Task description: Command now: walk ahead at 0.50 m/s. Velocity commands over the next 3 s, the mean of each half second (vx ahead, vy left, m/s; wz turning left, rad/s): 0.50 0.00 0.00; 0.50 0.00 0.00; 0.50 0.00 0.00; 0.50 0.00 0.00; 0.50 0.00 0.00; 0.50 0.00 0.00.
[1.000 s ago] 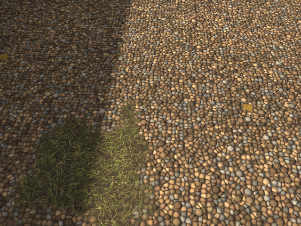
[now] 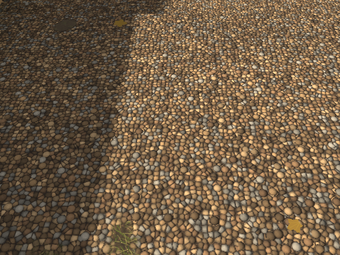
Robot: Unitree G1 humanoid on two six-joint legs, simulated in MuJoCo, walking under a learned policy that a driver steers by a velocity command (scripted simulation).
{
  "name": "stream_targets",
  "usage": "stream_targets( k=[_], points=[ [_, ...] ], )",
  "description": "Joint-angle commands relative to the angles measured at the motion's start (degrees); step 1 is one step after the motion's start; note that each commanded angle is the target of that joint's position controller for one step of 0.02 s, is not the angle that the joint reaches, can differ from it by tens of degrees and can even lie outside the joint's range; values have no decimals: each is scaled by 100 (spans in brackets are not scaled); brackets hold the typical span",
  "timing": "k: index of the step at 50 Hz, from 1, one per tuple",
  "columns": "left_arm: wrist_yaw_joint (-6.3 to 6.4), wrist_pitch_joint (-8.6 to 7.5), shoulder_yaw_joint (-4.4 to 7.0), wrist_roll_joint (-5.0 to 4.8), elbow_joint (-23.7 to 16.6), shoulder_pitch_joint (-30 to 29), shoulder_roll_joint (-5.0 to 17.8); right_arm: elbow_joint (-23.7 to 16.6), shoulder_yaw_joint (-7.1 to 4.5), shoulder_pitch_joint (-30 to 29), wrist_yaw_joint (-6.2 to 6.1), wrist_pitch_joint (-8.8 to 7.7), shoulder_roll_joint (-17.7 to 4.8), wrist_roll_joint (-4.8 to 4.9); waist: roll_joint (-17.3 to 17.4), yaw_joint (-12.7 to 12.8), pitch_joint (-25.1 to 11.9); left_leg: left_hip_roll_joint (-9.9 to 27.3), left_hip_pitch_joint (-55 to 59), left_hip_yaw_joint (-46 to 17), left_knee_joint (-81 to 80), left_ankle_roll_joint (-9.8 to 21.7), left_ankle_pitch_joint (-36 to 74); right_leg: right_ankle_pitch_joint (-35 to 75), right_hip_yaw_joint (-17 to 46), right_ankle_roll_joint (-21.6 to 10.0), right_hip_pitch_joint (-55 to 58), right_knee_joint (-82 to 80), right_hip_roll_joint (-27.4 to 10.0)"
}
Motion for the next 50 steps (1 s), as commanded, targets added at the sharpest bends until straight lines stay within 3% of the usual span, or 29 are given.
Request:
stream_targets(
  k=[1, 5, 8, 10, 11, 12, 13, 14, 15, 16, 17, 18, 19, 21, 24, 26, 30, 35, 38, 39, 40, 41, 42, 43, 44, 45, 47, 49, 50],
  points=[
    [79, -63, 158, -43, -281, -91, 913, -332, -4, -381, 48, -56, -167, 1, -541, -91, 261, -82, 67, 122, -903, -59, 904, 1097, 741, -719, -219, -760, -1412],
    [92, 6, 176, -90, -70, 350, 960, -547, 68, -1051, 153, -89, -139, 54, -527, 136, 467, -255, 59, 242, -1629, -13, 963, 1048, 648, -702, 338, -626, -1575],
    [120, 102, 225, -116, 34, 450, 1036, -704, 75, -1248, 259, -145, -237, 77, -590, 85, 513, -320, 25, 218, -1927, 160, 457, 1482, 708, -633, 930, -271, -1863],
    [139, 152, 264, -123, 9, 281, 1132, -646, 1, -862, 287, -175, -439, 80, -735, -199, 257, -520, 713, 363, -2040, 323, 46, 2598, 667, -507, 1092, 198, -1905],
    [144, 182, 265, -136, -25, 132, 1140, -483, -91, -279, 276, -182, -597, 58, -774, -541, -97, -724, 1568, 547, -2137, 444, 30, 3539, 511, -401, 1017, 849, -1757],
    [147, 203, 205, -113, -73, 87, 990, -162, -240, 729, 237, -176, -884, 33, -647, -957, -714, -726, 3005, 513, -2062, 624, 171, 3655, 285, -230, 513, 2009, -1437],
    [153, 197, 104, 24, -213, 225, 773, 38, -352, 1757, 172, -154, -1343, -35, 217, -1173, -1601, 478, 4784, -952, -1945, 998, 200, 1642, 20, -18, -797, 3953, -1013],
    [74, 52, -90, -32, -190, 905, 32, 136, -355, 1873, 225, -140, -1517, -25, 1671, -726, -2220, 1511, 6300, -3704, -2857, 1889, -1022, -2279, 452, 261, -2897, 5631, 39],
    [43, -81, 50, -177, -179, 413, 692, 73, -201, 1688, 229, -155, -973, 36, 968, -926, -1829, 1295, 6031, -3698, -3176, 1639, -1701, -2386, 1086, 151, -3536, 6238, -287],
    [28, -164, 116, -287, -355, -143, 928, -30, -133, 1199, 204, -181, -742, 36, 702, -865, -1057, 1121, 5282, -2833, -3263, 1388, -1468, -1851, 944, 51, -3858, 6242, -568],
    [71, -180, 119, -270, -394, -405, 901, -129, -85, 763, 204, -199, -635, -18, 167, -683, -655, 933, 4430, -2217, -3412, 1275, -870, -1294, 795, 47, -3621, 5987, -875],
    [109, -145, 165, -184, -396, -517, 870, -158, -42, 502, 218, -214, -473, -79, 50, -522, -345, 747, 3731, -1748, -3573, 1227, -362, -972, 754, 70, -3366, 5645, -1045],
    [111, -72, 178, -159, -370, -377, 779, -145, 4, 418, 227, -231, -351, -137, 184, -333, -310, 620, 3341, -1456, -3726, 1182, -123, -760, 803, 68, -3005, 5453, -1182],
    [120, 53, 166, -146, -347, -265, 559, -68, 4, 522, 222, -248, -376, -100, 217, -213, -209, 532, 3008, -1121, -3993, 1241, 71, -656, 754, 123, -2823, 5066, -1261],
    [139, 118, 182, -72, -548, -813, 574, 41, -52, 806, 113, -247, -641, -82, 60, -279, 74, 533, 3001, -817, -4249, 1297, 375, 43, 695, 306, -3351, 4254, -1311],
    [113, 105, 179, -46, -659, -1154, 542, 98, -46, 971, 53, -212, -654, -69, 56, -354, 144, 426, 3116, -554, -4287, 1199, 565, 699, 649, 377, -3508, 3615, -1270],
    [27, 57, 99, -84, -864, -1921, 403, 227, -32, 1330, 11, -179, -670, -14, 97, -597, 313, 212, 3207, -93, -4331, 1013, 555, 1603, 378, 378, -3207, 2385, -1015],
    [-135, -6, 36, -139, -1155, -2591, 452, 475, -76, 1777, -11, -44, -746, 27, 123, -758, 525, 595, 4183, -118, -3946, 993, 840, 1187, 351, 225, -3419, 1705, -866],
    [-196, -54, 124, -145, -1123, -2165, 717, 461, -135, 1591, -43, 37, -879, 44, 323, -393, 219, 714, 4515, -87, -3302, 825, 2314, 565, 189, -16, -2620, 1515, -614],
    [-184, -60, 222, -123, -942, -1531, 885, 426, -132, 1443, -48, 67, -877, 58, 356, -29, -162, 552, 4420, 78, -2602, 716, 3229, 591, 10, -146, -1705, 1408, -412],
    [-143, -54, 369, -92, -621, -508, 1184, 365, -69, 1401, -51, 83, -724, 32, 229, 384, -806, 234, 3820, 299, -1414, 542, 3179, 772, 123, -345, -194, 1533, -493],
    [-95, -40, 494, 10, -452, 388, 1685, 240, 66, 1829, -22, 26, -316, -60, -672, 387, -1726, -375, 1837, 559, 710, 211, 1233, 553, 2048, -1011, 2090, 1644, -1887],
    [-119, -9, 447, -57, -361, 615, 1648, 309, 208, 2144, 31, -114, 105, -51, -1737, 263, -2336, -1187, 385, 7, 2093, 37, -2871, -374, 4295, -1539, 3055, 720, -2668],
    [-110, -18, 311, -112, -391, 386, 1212, 228, 47, 1588, 67, -227, -506, 118, -1295, 372, -1789, -844, -260, -479, 2678, 161, -2885, -1004, 4048, -1266, 2687, 474, -2443],
    [-90, -32, 251, -116, -514, -164, 1042, 58, 5, 1090, 70, -293, -678, 214, -1054, 261, -1001, -534, -520, -271, 2627, 249, -2335, -770, 3245, -1051, 1820, 327, -2287],
    [-93, -44, 199, -45, -599, -583, 892, 29, -12, 842, 29, -303, -666, 171, -621, 99, -580, -272, -296, -149, 2346, 261, -1800, -323, 2675, -960, 936, 132, -2097],
    [-129, -82, 112, 66, -616, -929, 607, 77, -57, 987, -8, -174, -480, 87, -676, -288, -268, 22, 403, -188, 1837, 253, -1289, 241, 1959, -856, -160, -227, -1774],
    [-121, -105, 119, 22, -544, -848, 663, 99, -43, 1083, -25, -53, -267, 73, -686, -405, -148, 96, 549, -134, 1458, 183, -1153, 425, 1608, -916, -507, -497, -1685],
    [-89, -116, 140, 16, -503, -757, 769, 42, -50, 942, -36, -22, -273, 52, -648, -410, -46, 121, 405, -109, 1234, 124, -948, 558, 1483, -950, -561, -602, -1679]
  ],
)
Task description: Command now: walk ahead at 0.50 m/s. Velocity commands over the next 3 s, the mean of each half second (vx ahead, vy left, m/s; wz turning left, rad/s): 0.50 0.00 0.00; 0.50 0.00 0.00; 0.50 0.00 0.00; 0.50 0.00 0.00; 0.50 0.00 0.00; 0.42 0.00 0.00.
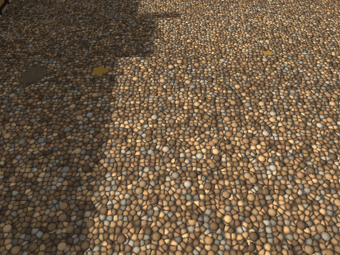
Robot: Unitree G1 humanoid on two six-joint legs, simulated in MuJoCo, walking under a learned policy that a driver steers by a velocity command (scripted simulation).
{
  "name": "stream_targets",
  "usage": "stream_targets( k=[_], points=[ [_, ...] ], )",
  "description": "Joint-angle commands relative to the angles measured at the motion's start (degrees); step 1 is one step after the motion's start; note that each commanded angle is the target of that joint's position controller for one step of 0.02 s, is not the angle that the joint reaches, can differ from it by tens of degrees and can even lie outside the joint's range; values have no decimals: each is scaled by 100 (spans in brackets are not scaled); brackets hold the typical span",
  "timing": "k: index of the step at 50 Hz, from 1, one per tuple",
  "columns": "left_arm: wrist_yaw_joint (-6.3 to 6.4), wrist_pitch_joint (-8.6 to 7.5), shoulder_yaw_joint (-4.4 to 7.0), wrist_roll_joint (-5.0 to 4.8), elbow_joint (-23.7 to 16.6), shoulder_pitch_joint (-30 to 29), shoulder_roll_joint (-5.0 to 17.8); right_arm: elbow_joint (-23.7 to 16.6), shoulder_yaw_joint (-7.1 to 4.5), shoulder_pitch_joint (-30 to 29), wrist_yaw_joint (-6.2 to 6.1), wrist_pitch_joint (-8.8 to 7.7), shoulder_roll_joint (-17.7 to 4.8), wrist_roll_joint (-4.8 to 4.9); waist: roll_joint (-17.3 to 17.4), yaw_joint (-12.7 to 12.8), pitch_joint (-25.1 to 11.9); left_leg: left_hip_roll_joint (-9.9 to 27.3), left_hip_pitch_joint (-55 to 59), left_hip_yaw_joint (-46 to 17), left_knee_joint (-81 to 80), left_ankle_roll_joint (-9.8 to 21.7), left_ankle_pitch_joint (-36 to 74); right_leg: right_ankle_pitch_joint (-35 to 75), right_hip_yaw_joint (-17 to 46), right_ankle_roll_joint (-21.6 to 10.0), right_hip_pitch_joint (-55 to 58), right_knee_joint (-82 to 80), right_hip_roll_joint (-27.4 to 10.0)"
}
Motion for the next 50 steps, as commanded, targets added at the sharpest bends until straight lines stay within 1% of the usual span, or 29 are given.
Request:
stream_targets(
  k=[1, 3, 7, 12, 15, 16, 17, 18, 19, 20, 21, 22, 23, 24, 25, 27, 30, 34, 38, 40, 42, 43, 44, 45, 46, 47, 48, 49, 50],
  points=[
    [74, -114, 133, 2, -245, -73, 785, -260, -98, 128, -41, 60, -303, -57, -567, -197, -93, 366, -641, -209, -524, -120, 650, 589, 1442, -960, 312, -1441, -1586],
    [145, -91, 145, -8, -174, 132, 854, -394, -106, -267, -30, 54, -308, -102, -497, -108, 4, 358, -932, -188, -1176, -221, 1294, 847, 1238, -909, 469, -1498, -1538],
    [206, -53, 132, -66, -59, 469, 875, -598, -34, -1023, 57, 1, -157, -74, -528, 116, 145, 120, -677, 61, -2501, -247, 2334, 956, 721, -699, 564, -1534, -1291],
    [227, 66, 170, -120, 201, 980, 945, -888, 41, -1767, 210, -50, -180, -15, -514, 331, 377, -48, -843, 108, -3273, -128, 2092, 1067, 718, -677, 1480, -1214, -1627],
    [261, 156, 229, -138, 223, 882, 1063, -922, -13, -1549, 287, -103, -394, 0, -664, 65, 201, -215, -353, 187, -3492, 95, 1453, 2096, 746, -527, 1909, -704, -1825],
    [267, 182, 242, -146, 188, 745, 1107, -822, -86, -1133, 284, -114, -539, -14, -748, -194, -72, -407, 313, 356, -3549, 199, 1324, 3064, 651, -445, 1905, -231, -1750],
    [268, 212, 203, -143, 155, 650, 1008, -537, -221, -244, 256, -113, -769, -36, -673, -621, -589, -576, 1516, 491, -3623, 355, 1425, 3659, 431, -299, 1656, 760, -1465],
    [272, 217, 114, -65, 35, 689, 825, -279, -350, 836, 204, -106, -1160, -108, -222, -968, -1415, 199, 3325, -377, -3385, 682, 1567, 2526, 197, -108, 552, 2396, -1141],
    [199, 89, -102, -30, -7, 1393, 87, -124, -453, 1343, 201, -68, -1622, -110, 1245, -658, -2198, 1558, 5400, -3121, -3922, 1645, 447, -800, 166, 316, -1846, 4604, -39],
    [164, -61, -25, -116, 53, 1105, 467, -153, -284, 1329, 210, -64, -1109, -73, 1038, -814, -2326, 1610, 5454, -3991, -4575, 1579, -95, -2463, 1041, 223, -2531, 5340, -55],
    [139, -153, 85, -280, -130, 550, 848, -224, -202, 823, 194, -85, -873, -55, 795, -742, -1474, 1432, 4759, -3145, -4648, 1285, -98, -2137, 1023, 118, -3014, 5575, -379],
    [170, -181, 85, -300, -210, 214, 854, -352, -147, 333, 187, -97, -720, -84, 363, -579, -952, 1227, 3875, -2416, -4777, 1127, 355, -1585, 840, 87, -2920, 5353, -704],
    [214, -157, 123, -222, -220, 54, 822, -389, -96, 3, 204, -110, -542, -143, 131, -412, -560, 1026, 3058, -1887, -4969, 1051, 817, -1195, 760, 100, -2683, 4986, -901],
    [237, -81, 150, -184, -195, 170, 742, -390, -49, -146, 218, -137, -401, -203, 275, -198, -444, 852, 2533, -1523, -5136, 970, 1088, -937, 805, 100, -2278, 4704, -1071],
    [242, 1, 143, -169, -161, 291, 611, -365, -32, -173, 234, -144, -333, -209, 349, -96, -407, 756, 2251, -1326, -5301, 972, 1156, -824, 799, 119, -2026, 4530, -1118],
    [253, 103, 132, -146, -179, 267, 461, -285, -60, -34, 199, -168, -470, -170, 297, -24, -264, 717, 1984, -1030, -5546, 1057, 1357, -626, 733, 203, -2027, 4141, -1180],
    [260, 126, 151, -72, -399, -336, 496, -176, -103, 260, 84, -157, -669, -158, 120, -126, -46, 731, 2129, -788, -5736, 1086, 1651, 207, 715, 378, -2560, 3227, -1209],
    [178, 77, 93, -89, -593, -1054, 365, -76, -91, 551, 13, -115, -691, -104, 155, -322, 107, 494, 2239, -263, -5784, 874, 1752, 1307, 511, 422, -2395, 1883, -998],
    [68, 46, 27, -142, -804, -1704, 354, 131, -113, 982, -3, -44, -747, -52, 135, -540, 314, 672, 2782, -174, -5639, 849, 1684, 1347, 402, 370, -2383, 1168, -826],
    [-3, 12, 22, -154, -913, -1853, 419, 207, -144, 1066, -20, 19, -790, -33, 161, -519, 366, 870, 3191, -220, -5415, 800, 1881, 1028, 443, 248, -2443, 957, -798],
    [-50, -22, 64, -161, -917, -1661, 572, 216, -185, 986, -41, 78, -870, -20, 253, -331, 245, 998, 3458, -244, -5084, 693, 2511, 600, 383, 93, -2083, 816, -691],
    [-53, -36, 127, -153, -839, -1316, 702, 183, -199, 857, -47, 105, -917, -15, 330, -108, 28, 948, 3482, -167, -4684, 615, 3390, 438, 236, -3, -1523, 756, -525],
    [-35, -39, 245, -127, -600, -550, 891, 151, -175, 742, -50, 138, -853, -8, 286, 288, -415, 699, 3331, 48, -3806, 483, 4197, 474, 62, -140, -483, 660, -325],
    [10, -36, 385, -79, -302, 517, 1238, 64, -90, 769, -54, 153, -662, -63, -5, 655, -1181, 376, 2501, 290, -2378, 296, 3651, 589, 520, -398, 1186, 882, -733],
    [39, 3, 529, -23, -148, 1229, 1828, -24, 102, 1441, 5, 52, -33, -131, -1347, 475, -2033, -565, 145, 504, -39, -144, 1275, -239, 3076, -1320, 3457, 580, -2200],
    [19, 16, 391, -87, -133, 1281, 1448, 28, 104, 1291, 41, -98, -131, -82, -1646, 540, -2374, -880, -750, -302, 905, -139, -1549, -896, 4621, -1508, 3747, -359, -2530],
    [28, -7, 282, -119, -203, 808, 1139, -118, -31, 767, 76, -201, -614, 88, -1301, 502, -1574, -505, -1324, -498, 1340, -10, -1340, -1204, 3905, -1194, 3133, -423, -2337],
    [40, -17, 219, -92, -342, 324, 942, -224, -34, 367, 62, -242, -661, 137, -927, 376, -1016, -183, -1350, -328, 1187, 70, -809, -930, 3133, -1002, 2290, -519, -2133],
    [25, -28, 159, -32, -391, -51, 759, -242, -63, 170, 21, -224, -633, 75, -610, 208, -581, 45, -1126, -225, 803, 72, -354, -504, 2547, -908, 1425, -722, -1922]
  ],
)
Over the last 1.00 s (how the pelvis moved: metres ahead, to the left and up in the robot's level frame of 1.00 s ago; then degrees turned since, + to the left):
0.58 0.01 -0.01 0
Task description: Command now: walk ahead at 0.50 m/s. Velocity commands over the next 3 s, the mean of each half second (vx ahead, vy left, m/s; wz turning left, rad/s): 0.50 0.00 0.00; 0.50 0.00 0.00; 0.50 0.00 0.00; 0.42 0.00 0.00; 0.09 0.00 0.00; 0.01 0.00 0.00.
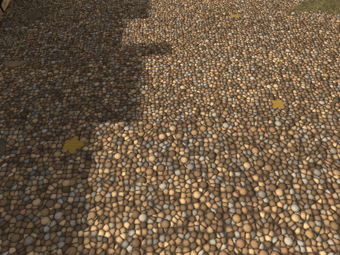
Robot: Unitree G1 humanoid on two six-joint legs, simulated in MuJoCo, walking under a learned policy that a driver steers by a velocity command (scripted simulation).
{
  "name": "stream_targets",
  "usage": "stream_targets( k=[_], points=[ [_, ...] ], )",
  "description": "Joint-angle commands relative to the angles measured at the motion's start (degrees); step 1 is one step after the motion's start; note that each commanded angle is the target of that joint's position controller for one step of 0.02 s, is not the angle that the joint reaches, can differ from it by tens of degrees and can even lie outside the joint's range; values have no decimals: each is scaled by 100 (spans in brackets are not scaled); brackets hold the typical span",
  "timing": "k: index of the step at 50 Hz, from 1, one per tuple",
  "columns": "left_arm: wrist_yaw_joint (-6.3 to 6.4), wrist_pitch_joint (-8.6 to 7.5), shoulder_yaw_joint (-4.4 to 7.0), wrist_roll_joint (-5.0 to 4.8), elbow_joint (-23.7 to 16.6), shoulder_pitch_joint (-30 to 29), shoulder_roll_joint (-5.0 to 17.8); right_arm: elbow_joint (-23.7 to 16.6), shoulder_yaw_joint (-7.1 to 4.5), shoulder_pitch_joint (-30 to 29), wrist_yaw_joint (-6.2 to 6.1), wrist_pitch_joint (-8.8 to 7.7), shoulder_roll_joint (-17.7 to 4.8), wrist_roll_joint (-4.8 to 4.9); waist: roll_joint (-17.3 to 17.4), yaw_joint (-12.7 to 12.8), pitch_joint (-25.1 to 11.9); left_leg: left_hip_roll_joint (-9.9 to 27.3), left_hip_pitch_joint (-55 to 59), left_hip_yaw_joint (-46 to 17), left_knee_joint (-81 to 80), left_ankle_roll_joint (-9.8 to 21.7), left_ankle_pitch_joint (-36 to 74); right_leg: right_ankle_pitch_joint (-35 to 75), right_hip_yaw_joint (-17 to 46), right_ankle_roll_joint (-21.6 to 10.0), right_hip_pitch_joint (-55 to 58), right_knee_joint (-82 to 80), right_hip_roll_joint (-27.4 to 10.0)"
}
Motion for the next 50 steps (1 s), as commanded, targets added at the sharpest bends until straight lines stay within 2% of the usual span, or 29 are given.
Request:
stream_targets(
  k=[1, 3, 5, 8, 11, 16, 19, 20, 21, 22, 23, 24, 25, 26, 27, 29, 30, 31, 32, 33, 34, 36, 38, 41, 44, 47, 48, 49, 50],
  points=[
    [12, -57, 88, 104, -84, 441, 546, -477, -176, -323, -54, -128, -628, -11, -604, 195, -441, 673, -2043, -230, 365, 130, 714, -136, 2063, -903, 1831, -1846, -1498],
    [2, -82, 73, 100, -29, 434, 512, -420, -160, -129, -64, 18, -381, -43, -670, 16, -354, 764, -1633, -207, 1, 81, 926, 144, 1674, -931, 1331, -2142, -1357],
    [62, -108, 115, 83, 58, 625, 708, -507, -165, -346, -80, 79, -346, -81, -542, -3, -193, 796, -1866, -159, -452, -30, 1319, 499, 1412, -1014, 1255, -2336, -1349],
    [165, -81, 131, 61, 162, 911, 808, -701, -171, -923, -62, 71, -336, -139, -414, 117, -47, 778, -2263, -129, -1454, -178, 2244, 911, 1090, -956, 1489, -2428, -1287],
    [209, -54, 120, 16, 238, 1140, 820, -848, -118, -1488, 6, 33, -221, -111, -453, 284, 74, 591, -2050, 65, -2463, -198, 3025, 965, 689, -801, 1541, -2468, -1094],
    [232, 55, 152, -42, 497, 1672, 883, -1125, -36, -2275, 153, -16, -213, -50, -421, 535, 336, 401, -2139, 161, -3315, -104, 2947, 991, 624, -777, 2349, -2230, -1364],
    [264, 148, 211, -64, 548, 1641, 984, -1204, -67, -2202, 241, -69, -386, -34, -534, 345, 250, 288, -1863, 186, -3563, 109, 2339, 1750, 675, -648, 2848, -1794, -1604],
    [270, 172, 229, -66, 520, 1527, 1039, -1145, -122, -1914, 244, -81, -512, -40, -623, 157, 58, 136, -1371, 311, -3597, 198, 2134, 2581, 625, -579, 2895, -1461, -1580],
    [274, 204, 223, -78, 487, 1383, 1028, -962, -221, -1277, 231, -88, -679, -63, -638, -207, -323, -69, -460, 496, -3702, 327, 2138, 3499, 450, -465, 2804, -736, -1401],
    [277, 222, 156, -47, 431, 1365, 864, -648, -368, -260, 189, -83, -982, -94, -488, -607, -980, 26, 1055, 373, -3560, 522, 2284, 3430, 220, -288, 2201, 482, -1076],
    [243, 163, 5, 45, 303, 1864, 391, -485, -499, 605, 143, -68, -1521, -202, 511, -572, -1931, 1460, 3369, -1678, -3498, 1238, 1996, 1446, -35, 54, 183, 2677, -427],
    [196, 18, -104, 13, 366, 2021, 94, -404, -444, 778, 156, -29, -1397, -103, 1533, -509, -2493, 2197, 4203, -3915, -4529, 1792, 1119, -2280, 468, 236, -1199, 4118, 346],
    [157, -110, 47, -143, 263, 1537, 684, -453, -306, 474, 155, -40, -1020, -62, 1072, -575, -1922, 1986, 3796, -3567, -4719, 1513, 562, -2303, 999, 100, -1839, 4670, -26],
    [150, -176, 71, -242, 102, 1024, 811, -574, -247, 10, 129, -50, -810, -90, 774, -491, -1237, 1801, 3010, -2745, -4799, 1300, 744, -1851, 829, 4, -2046, 4637, -323],
    [185, -182, 82, -199, 62, 774, 774, -637, -196, -393, 138, -71, -670, -158, 311, -317, -746, 1599, 2104, -2134, -5001, 1200, 1209, -1348, 693, -5, -1868, 4270, -594],
    [229, -41, 136, -96, 118, 903, 641, -656, -112, -740, 165, -117, -398, -250, 365, 50, -440, 1296, 1062, -1473, -5330, 1079, 1764, -874, 742, -1, -1180, 3685, -876],
    [9, -108, -203, 934, 340, 1486, -273, -461, 17, -58, 49, -207, 136, -708, 270, 90, -228, 1183, 724, -1350, -5570, 1185, 1189, -620, 978, -105, -1016, 3539, -797],
    [-90, -107, -172, 879, 390, 1475, -301, -398, -24, 47, 65, -249, 54, -706, 261, 77, 49, 1155, 716, -1226, -5703, 1238, 1051, -474, 943, -120, -1302, 3316, -723],
    [-160, -100, -147, 707, 312, 1234, -41, -439, -62, -23, 102, -291, -98, -695, 245, 35, 36, 1126, 839, -1033, -5750, 1273, 1069, -167, 856, -120, -1626, 3054, -717],
    [-188, -88, -114, 599, 206, 897, 145, -460, -68, -58, 154, -325, -182, -678, 207, -3, 14, 1129, 873, -912, -5774, 1320, 1215, 176, 816, -88, -1838, 2780, -752],
    [-187, -61, -122, 570, 93, 618, 213, -451, -49, 10, 195, -342, -182, -688, 146, -24, -10, 1194, 869, -856, -5797, 1386, 1446, 535, 811, -26, -1984, 2487, -799],
    [-152, 22, -205, 603, -51, 230, 98, -368, -4, 302, 291, -318, -88, -695, 112, -87, -4, 1218, 910, -614, -5768, 1475, 1942, 1210, 709, 118, -2114, 1898, -832],
    [-164, 65, -259, 567, -147, -35, 39, -343, 7, 442, 391, -287, -116, -659, 134, -124, 47, 1047, 596, -241, -5659, 1429, 2430, 1754, 460, 134, -1746, 1358, -723],
    [-182, 132, -273, 505, -352, -416, 82, -155, 11, 902, 480, -263, -174, -665, 271, -217, 155, 1044, 615, -93, -5585, 1370, 2805, 1793, 239, 67, -1267, 803, -504],
    [-109, 170, -225, 428, -560, -803, 218, -14, -19, 1123, 478, -260, -261, -626, 259, -216, 266, 1338, 1711, -236, -5483, 1242, 3070, 1392, 366, -31, -1540, 189, -446],
    [-59, 185, -176, 363, -709, -1065, 287, 1, -101, 1065, 391, -188, -400, -578, 318, -151, 240, 1472, 2379, -191, -5237, 1002, 3659, 797, 171, -239, -1228, -200, -279],
    [-55, 146, -112, 286, -715, -928, 410, -9, -130, 990, 356, -171, -468, -570, 302, 39, 81, 1364, 2283, -61, -4915, 870, 4405, 910, -52, -381, -558, -335, -95],
    [-34, 69, -19, 189, -624, -524, 600, -7, -145, 1030, 344, -161, -484, -597, 268, 230, -288, 1072, 1985, 166, -4360, 611, 5126, 1080, -172, -572, 536, -200, 74],
    [-23, -14, 60, 142, -373, 395, 878, -26, -53, 1422, 321, -192, -143, -705, -187, 315, -1403, 546, 1257, 519, -3056, 224, 4530, 2004, 189, -1111, 2560, 526, -254]
  ],
)
Over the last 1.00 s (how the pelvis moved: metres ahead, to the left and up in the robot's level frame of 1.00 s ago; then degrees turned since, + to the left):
0.58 0.01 -0.01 0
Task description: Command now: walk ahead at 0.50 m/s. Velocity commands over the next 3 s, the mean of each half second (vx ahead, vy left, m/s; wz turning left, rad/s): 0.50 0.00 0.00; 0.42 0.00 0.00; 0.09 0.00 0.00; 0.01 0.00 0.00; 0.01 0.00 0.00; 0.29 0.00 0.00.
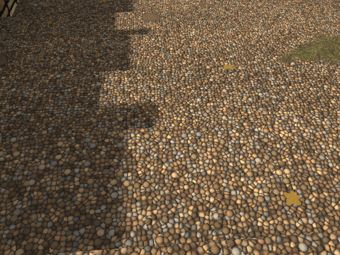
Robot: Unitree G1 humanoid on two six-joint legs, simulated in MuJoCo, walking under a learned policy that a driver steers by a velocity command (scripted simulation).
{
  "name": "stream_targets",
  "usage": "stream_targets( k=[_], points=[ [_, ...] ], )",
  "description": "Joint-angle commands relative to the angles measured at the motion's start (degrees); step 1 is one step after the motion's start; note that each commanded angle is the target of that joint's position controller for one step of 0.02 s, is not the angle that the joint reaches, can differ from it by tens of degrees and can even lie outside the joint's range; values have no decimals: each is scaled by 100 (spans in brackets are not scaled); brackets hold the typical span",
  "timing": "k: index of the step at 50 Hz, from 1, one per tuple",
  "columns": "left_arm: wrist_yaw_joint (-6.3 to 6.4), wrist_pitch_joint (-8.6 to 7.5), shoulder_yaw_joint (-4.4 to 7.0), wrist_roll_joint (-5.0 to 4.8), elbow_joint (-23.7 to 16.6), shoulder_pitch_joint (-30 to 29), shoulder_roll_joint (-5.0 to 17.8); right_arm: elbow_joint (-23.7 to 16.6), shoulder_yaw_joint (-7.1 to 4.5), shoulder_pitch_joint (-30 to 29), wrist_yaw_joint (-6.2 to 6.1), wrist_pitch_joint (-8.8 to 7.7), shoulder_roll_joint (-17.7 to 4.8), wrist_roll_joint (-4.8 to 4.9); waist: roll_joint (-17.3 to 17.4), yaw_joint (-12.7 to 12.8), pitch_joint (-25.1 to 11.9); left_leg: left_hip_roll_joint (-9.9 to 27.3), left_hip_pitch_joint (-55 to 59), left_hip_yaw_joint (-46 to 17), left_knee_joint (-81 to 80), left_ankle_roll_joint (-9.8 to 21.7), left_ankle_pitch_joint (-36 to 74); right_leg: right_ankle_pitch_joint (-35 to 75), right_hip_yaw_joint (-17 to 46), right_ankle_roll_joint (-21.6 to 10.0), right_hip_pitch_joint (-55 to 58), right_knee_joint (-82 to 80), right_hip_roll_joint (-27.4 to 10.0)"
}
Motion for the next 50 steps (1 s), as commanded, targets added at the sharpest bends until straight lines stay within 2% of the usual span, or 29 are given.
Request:
stream_targets(
  k=[1, 2, 3, 4, 5, 7, 11, 16, 20, 21, 22, 23, 24, 25, 26, 27, 28, 29, 30, 31, 33, 36, 39, 41, 42, 43, 45, 48, 50],
  points=[
    [36, -172, 307, -148, 255, 2432, 1198, -419, 73, 1032, -8, -170, -142, -150, -1241, 863, -2548, -377, -3480, -82, 3422, 97, 1794, 401, 2717, -2095, 6092, -228, -1566],
    [102, -165, 334, 22, 688, 3505, 1125, -449, -46, 309, 99, -128, -539, -15, -800, 1363, -2204, -643, -4534, -622, 4683, 194, -807, -796, 4141, -1879, 6244, -1267, -1997],
    [163, -273, 421, 56, 718, 3205, 1192, -692, -125, -637, 59, -86, -631, 148, -416, 1342, -804, -233, -5191, -1034, 5257, 482, -394, -1951, 3569, -1168, 5073, -1545, -1752],
    [206, -309, 389, -13, 571, 2387, 963, -690, -148, -920, -77, -112, -735, 101, -306, 1047, -6, 190, -5130, -1001, 5211, 583, 162, -2041, 2945, -986, 3733, -1717, -1610],
    [236, -292, 280, -36, 511, 2042, 635, -718, -85, -845, -187, -124, -560, -35, -325, 766, -78, 396, -4683, -1003, 4982, 669, 457, -1489, 2557, -1009, 3063, -1840, -1493],
    [243, -266, 155, 21, 401, 1669, 172, -659, 33, -855, -214, -77, -117, -85, -123, 426, -2, 629, -4160, -928, 4725, 635, 915, -598, 1955, -1016, 2225, -2142, -1369],
    [132, -374, 202, 159, 378, 1881, 258, -730, 19, -1294, -103, 51, -277, 0, -138, 418, 207, 678, -4627, -639, 3801, 379, 1767, 51, 1170, -1114, 1881, -2376, -1189],
    [-146, -393, 186, 183, 541, 2420, 329, -1033, 51, -2193, -83, 113, -350, -16, -190, 522, 200, 433, -4325, -356, 2305, 239, 3505, 1362, 617, -1065, 1550, -1956, -949],
    [-286, -329, 174, 225, 715, 2773, 395, -1293, -18, -2709, -89, 172, -573, 31, -295, 563, 367, 242, -4092, -287, 2206, 319, 2951, 1001, 701, -929, 1788, -1730, -1122],
    [-234, -320, 163, 444, 739, 2808, 412, -1160, -46, -2121, -78, 143, -565, -96, -421, 308, 239, 203, -3814, -240, 3360, 350, 2900, 1612, 703, -835, 1933, -1327, -1272],
    [-182, -351, 166, 446, 647, 2505, 400, -1102, -114, -1774, -120, 73, -731, -63, -315, 78, 199, 216, -3724, -397, 3372, 403, 2410, 1860, 598, -631, 2003, -997, -1264],
    [-159, -390, 238, 94, 577, 2332, 605, -1407, -153, -2604, -201, 56, -846, 118, -118, 269, 355, 166, -3872, -284, 1947, 428, 1680, 1739, 589, -620, 2357, -1024, -1218],
    [-126, -355, 266, -22, 640, 2414, 761, -1523, -156, -2822, -226, 54, -802, 184, -213, 269, 313, -95, -3208, 211, 1529, 523, 1746, 1994, 598, -590, 2468, -765, -1133],
    [-115, -322, 276, 50, 797, 2657, 783, -1425, -178, -2408, -247, 3, -798, 298, -300, 188, 145, -224, -2359, 239, 1467, 700, 2178, 2513, 599, -494, 2306, -326, -1055],
    [-119, -330, 228, 173, 842, 2929, 542, -1129, -277, -1356, -293, -76, -1078, 366, 163, 20, -654, 53, -916, -322, 1713, 1193, 3055, 2005, 236, -143, 1933, 1064, -598],
    [-113, -401, -16, 325, 851, 4071, -289, -978, -318, -198, -278, -72, -1492, 314, 1582, 75, -2263, 1463, 1761, -2606, 1408, 2808, 4180, -1750, 209, 473, 306, 3059, 291],
    [-235, -438, 57, 146, 568, 3040, 33, -538, -309, 950, -193, -81, -1333, 81, 1480, -669, -1829, 1919, 2158, -4475, 256, 2987, 2641, -3694, 590, 491, -1595, 4797, 823],
    [-168, -404, 173, 3, 263, 1956, 391, -474, -389, 686, -215, -174, -1324, 42, 639, -731, -449, 1795, 1097, -3929, 63, 2307, 1801, -2945, 1092, 251, -2363, 5185, 387],
    [-28, -360, 172, 23, 188, 1629, 462, -564, -360, -78, -208, -172, -1190, 131, 134, -363, 104, 1756, -121, -3304, 36, 2123, 2117, -2286, 980, 192, -2168, 5178, -4],
    [90, -321, 133, 197, 256, 1902, 280, -634, -181, -597, -244, -146, -577, 92, -54, 44, -241, 1566, -933, -2828, 149, 2109, 2051, -1768, 1208, 124, -1548, 4846, -304],
    [142, -206, -7, 359, 376, 1979, -131, -704, -32, -901, -313, -110, -50, 56, 101, 333, 117, 1247, -2097, -2141, -180, 1907, 2139, -1092, 1158, 119, -1091, 4276, -571],
    [40, -115, 44, 273, 260, 1641, 46, -507, -107, -520, -304, -132, -308, 24, 186, 219, 96, 912, -2376, -1441, -278, 1814, 2091, -694, 799, 350, -1314, 3329, -578],
    [-188, -140, -83, 422, 264, 1553, -123, -365, -64, -95, -254, -85, -351, -135, 148, 170, 54, 776, -2807, -1182, 300, 1754, 2158, 669, 544, 367, -1406, 3294, -636],
    [-161, -214, -52, 423, 30, 931, 109, -283, 82, 203, -389, -181, -94, -23, 85, -57, 35, 786, -1880, -1302, 734, 1687, 2555, 2095, 891, 423, -2277, 2058, -843],
    [-111, -252, -37, 355, -14, 797, 236, -491, 205, -10, -457, -224, 185, 108, -6, -61, -85, 402, -2316, -871, 1334, 1450, 2156, 3227, 754, 473, -1731, 1032, -826],
    [-91, -205, -47, 329, -56, 715, 157, -462, 197, 157, -458, -201, -80, 89, 135, -131, -145, 123, -3124, -542, 1463, 1342, 1891, 3806, 342, 444, -770, 809, -622],
    [-116, -96, 4, 369, -122, 744, 271, -418, 252, 356, -357, -125, -149, 53, 332, -51, 302, 362, -3985, -879, 1617, 1441, 1348, 3501, 197, 454, -96, 1097, -512],
    [-91, -20, 11, 320, -379, 9, 397, -190, 319, 1201, -432, -184, -118, 303, 228, -421, 601, 793, -2337, -1665, 2492, 1404, 1464, 2703, 436, 601, -1322, -10, -658],
    [-120, 15, -68, 277, -396, -417, 274, -89, 301, 1545, -526, -110, -157, 340, 193, -725, 723, 801, -1526, -1971, 2937, 1277, 1274, 2717, 483, 586, -1685, -1002, -785]
  ],
)
Over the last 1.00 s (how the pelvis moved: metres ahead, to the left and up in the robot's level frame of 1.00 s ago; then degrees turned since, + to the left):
0.60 0.02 -0.01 0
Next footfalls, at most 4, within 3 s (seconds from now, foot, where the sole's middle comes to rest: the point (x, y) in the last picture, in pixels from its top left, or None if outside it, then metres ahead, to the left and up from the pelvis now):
0.50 left None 0.43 0.10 -0.76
1.10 right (193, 211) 0.75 -0.12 -0.94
1.38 left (143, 216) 0.74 0.11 -0.94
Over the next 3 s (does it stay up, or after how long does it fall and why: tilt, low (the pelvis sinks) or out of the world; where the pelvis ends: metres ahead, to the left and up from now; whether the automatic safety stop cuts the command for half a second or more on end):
stays up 0.91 -0.02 -0.19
